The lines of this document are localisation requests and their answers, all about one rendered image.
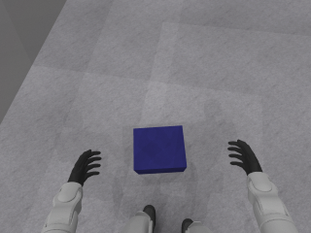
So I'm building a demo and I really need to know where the carton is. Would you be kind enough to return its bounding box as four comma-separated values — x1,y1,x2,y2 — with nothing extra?
133,125,188,175

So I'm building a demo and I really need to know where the robot left shin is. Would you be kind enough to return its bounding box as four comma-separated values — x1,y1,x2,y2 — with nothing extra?
135,211,150,218

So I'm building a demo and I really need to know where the left robot thigh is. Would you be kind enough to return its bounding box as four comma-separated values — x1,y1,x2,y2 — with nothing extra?
121,216,154,233

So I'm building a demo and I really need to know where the robot left forearm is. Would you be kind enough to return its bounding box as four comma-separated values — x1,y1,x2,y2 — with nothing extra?
41,182,84,233

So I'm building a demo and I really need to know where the right robot hand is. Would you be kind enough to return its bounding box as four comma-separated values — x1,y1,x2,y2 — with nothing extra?
227,139,262,176

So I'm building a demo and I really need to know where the robot right forearm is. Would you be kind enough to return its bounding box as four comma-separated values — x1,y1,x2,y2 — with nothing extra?
246,172,299,233

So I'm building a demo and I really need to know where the left robot hand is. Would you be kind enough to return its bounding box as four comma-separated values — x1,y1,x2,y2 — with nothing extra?
68,150,102,187

